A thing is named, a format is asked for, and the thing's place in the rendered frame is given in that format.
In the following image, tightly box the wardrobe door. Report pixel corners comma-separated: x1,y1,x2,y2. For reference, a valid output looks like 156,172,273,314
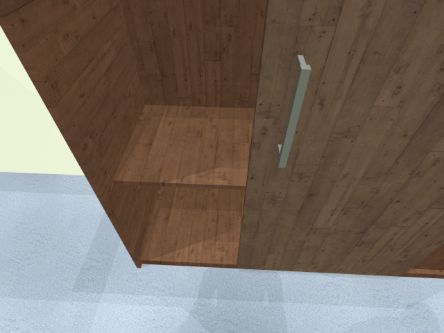
412,244,444,270
237,0,444,277

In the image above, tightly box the handle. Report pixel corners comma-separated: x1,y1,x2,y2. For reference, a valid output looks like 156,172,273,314
277,55,311,168

